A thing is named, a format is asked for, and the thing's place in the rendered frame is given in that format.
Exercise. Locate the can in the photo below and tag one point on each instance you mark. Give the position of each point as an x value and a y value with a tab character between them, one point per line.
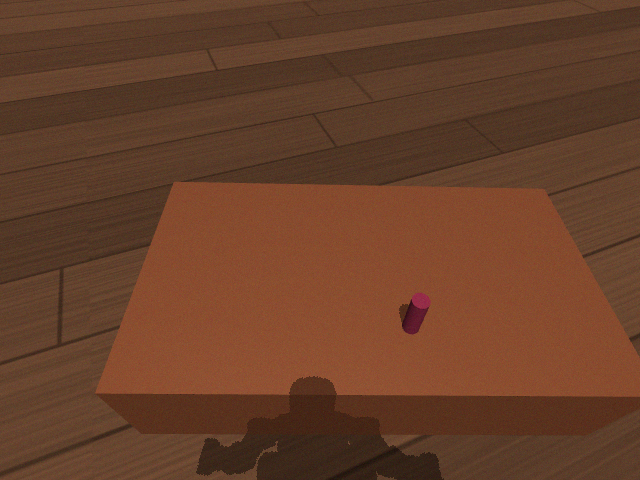
416	312

